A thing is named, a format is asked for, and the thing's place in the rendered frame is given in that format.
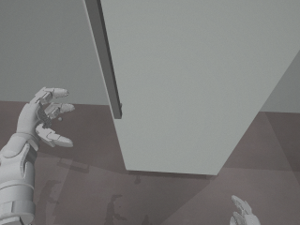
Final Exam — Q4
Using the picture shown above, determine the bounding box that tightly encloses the left robot hand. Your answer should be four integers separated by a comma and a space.
16, 87, 75, 147

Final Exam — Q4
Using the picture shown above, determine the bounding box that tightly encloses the fridge door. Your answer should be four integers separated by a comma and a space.
83, 0, 300, 175

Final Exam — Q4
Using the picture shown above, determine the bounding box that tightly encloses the left robot forearm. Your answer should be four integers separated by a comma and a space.
0, 132, 40, 225

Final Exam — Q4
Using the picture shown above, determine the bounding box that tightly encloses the handle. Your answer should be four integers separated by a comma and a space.
84, 0, 122, 119

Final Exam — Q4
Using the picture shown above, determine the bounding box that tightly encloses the right robot hand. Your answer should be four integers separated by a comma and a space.
230, 195, 261, 225

